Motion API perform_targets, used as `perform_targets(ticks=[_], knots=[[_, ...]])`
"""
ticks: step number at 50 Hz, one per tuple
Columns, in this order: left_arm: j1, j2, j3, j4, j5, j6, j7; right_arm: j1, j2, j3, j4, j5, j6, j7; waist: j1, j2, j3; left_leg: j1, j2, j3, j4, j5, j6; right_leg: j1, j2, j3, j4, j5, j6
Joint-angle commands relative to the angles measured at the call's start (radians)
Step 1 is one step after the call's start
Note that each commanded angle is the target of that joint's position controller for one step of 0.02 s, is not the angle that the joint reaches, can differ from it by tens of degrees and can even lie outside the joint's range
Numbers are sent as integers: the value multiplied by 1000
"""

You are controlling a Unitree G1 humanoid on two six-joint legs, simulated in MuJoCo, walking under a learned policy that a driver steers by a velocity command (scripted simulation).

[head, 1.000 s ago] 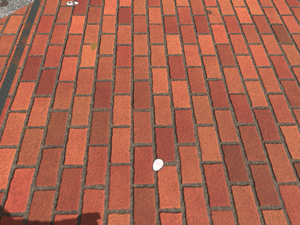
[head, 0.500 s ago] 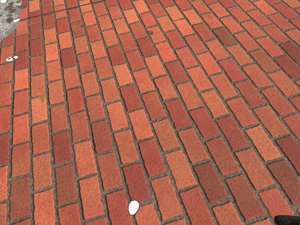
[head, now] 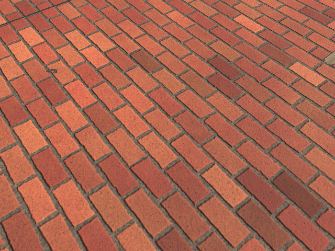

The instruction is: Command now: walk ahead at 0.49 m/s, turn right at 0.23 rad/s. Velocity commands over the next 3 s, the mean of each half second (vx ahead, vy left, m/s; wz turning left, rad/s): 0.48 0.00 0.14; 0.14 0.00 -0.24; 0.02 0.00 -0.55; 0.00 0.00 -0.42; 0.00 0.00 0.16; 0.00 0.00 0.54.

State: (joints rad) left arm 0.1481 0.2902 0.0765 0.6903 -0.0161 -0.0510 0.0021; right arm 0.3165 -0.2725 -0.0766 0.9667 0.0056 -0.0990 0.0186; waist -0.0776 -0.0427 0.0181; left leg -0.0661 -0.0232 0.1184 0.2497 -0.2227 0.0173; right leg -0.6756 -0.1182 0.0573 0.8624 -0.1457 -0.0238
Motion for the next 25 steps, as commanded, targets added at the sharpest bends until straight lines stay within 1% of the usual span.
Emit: perform_targets(ticks=[1,3,5,6,7,8,9,10,11,12,13,14,15,16,17,19,20,21,22,23,24,25], knots=[[-72,9,-17,-74,0,-20,-22,-77,-171,-26,-80,15,-10,-5,23,95,30,-62,239,-110,-119,263,171,70,11,-60,-164,126,3],[-128,21,-18,-98,-6,-20,-31,-26,-192,-28,-63,24,1,-4,7,103,42,-5,267,-116,-103,264,162,77,26,-72,-228,113,-6],[-146,46,-11,-115,-6,-20,-37,-2,-209,-31,-49,31,16,-5,19,118,45,64,301,-117,-59,333,147,94,46,-81,-279,55,-30],[-121,65,-2,-113,-2,-21,-37,0,-215,-30,-45,34,23,-6,46,127,27,74,303,-118,-4,446,136,162,68,-94,-308,29,-45],[-25,92,16,-89,3,-22,-35,-13,-215,-27,-43,37,29,-8,113,126,-28,60,278,-91,117,588,115,314,99,-117,-355,49,-65],[136,142,45,-38,7,-20,-27,-5,-187,-14,-43,31,31,-10,187,114,-124,-24,228,-60,307,632,86,556,115,-121,-354,71,-90],[320,232,72,-10,18,-14,-8,-2,-119,15,-73,-3,26,-8,251,-21,-277,-253,166,-28,650,309,38,867,-103,118,-321,101,-157],[319,289,70,-13,29,-13,-9,104,-14,43,-88,6,5,-3,166,-253,-410,-556,2,-114,962,-358,-3,1063,-328,592,-478,-92,-294],[309,189,47,-20,26,-20,-14,30,-137,12,-76,39,-5,1,211,-123,-362,-647,41,-232,1070,-357,7,1004,-306,602,-533,-165,-265],[247,153,32,-18,21,-26,-14,-42,-158,3,-108,55,-9,3,192,-112,-214,-713,85,-213,1077,-274,17,890,-274,434,-546,-111,-228],[182,120,22,-18,20,-30,-15,-70,-147,4,-108,45,-5,-2,158,-56,-147,-681,130,-200,1031,-186,16,764,-230,318,-571,-41,-203],[128,91,16,-17,22,-37,-18,-74,-140,-3,-105,31,5,-6,125,-59,-96,-638,157,-202,979,-125,12,659,-195,226,-609,0,-187],[92,67,11,-16,27,-46,-19,-45,-127,-6,-93,32,24,-7,92,-71,-77,-575,176,-213,956,-80,8,589,-172,157,-649,20,-174],[77,59,12,-8,29,-56,-19,-32,-104,-4,-89,34,39,-8,76,-65,-66,-545,178,-212,941,-54,3,550,-166,117,-683,39,-175],[70,60,15,2,30,-65,-16,-33,-83,-1,-91,34,52,-9,64,-47,-49,-545,178,-213,925,-34,-4,528,-165,73,-708,76,-178],[74,74,22,21,35,-73,-7,-69,-70,-3,-108,29,66,-11,59,-26,-13,-592,175,-228,871,36,-14,524,-161,-7,-736,126,-173],[83,77,24,31,38,-73,-1,-92,-68,-4,-117,26,68,-11,62,-18,1,-622,171,-237,829,80,-19,538,-157,-43,-741,144,-170],[80,79,25,37,41,-72,5,-114,-65,-4,-126,21,67,-9,62,-13,20,-632,161,-235,772,128,-24,540,-148,-88,-736,218,-163],[69,86,26,38,41,-69,11,-135,-60,-2,-137,14,64,-3,60,-13,31,-614,151,-214,694,180,-29,532,-131,-142,-727,292,-151],[57,97,29,38,39,-64,18,-162,-50,2,-150,8,61,4,64,-15,38,-578,140,-180,612,233,-30,517,-113,-194,-715,348,-138],[80,103,30,50,34,-60,22,-208,-28,12,-164,-3,57,10,86,-3,42,-528,126,-151,529,277,-27,495,-101,-222,-705,394,-134],[113,106,30,68,29,-56,24,-249,-11,21,-179,-10,53,16,104,8,43,-495,108,-125,472,297,-24,497,-103,-228,-694,437,-138]])
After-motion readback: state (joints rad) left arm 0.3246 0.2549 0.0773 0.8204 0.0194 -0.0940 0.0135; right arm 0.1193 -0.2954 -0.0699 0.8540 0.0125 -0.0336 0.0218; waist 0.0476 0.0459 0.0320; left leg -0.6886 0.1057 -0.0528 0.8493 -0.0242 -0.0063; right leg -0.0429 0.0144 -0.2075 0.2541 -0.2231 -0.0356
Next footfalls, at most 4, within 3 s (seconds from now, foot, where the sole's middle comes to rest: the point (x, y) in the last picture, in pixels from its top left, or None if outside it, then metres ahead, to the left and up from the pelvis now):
0.16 right None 0.27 -0.15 -0.78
0.64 left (136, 243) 0.51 0.11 -0.78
1.08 right None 0.46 -0.15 -0.78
1.56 left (148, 235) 0.54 0.06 -0.78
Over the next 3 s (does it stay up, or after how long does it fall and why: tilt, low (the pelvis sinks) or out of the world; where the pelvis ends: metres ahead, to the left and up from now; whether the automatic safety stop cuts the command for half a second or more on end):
stays up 0.43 -0.01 0.00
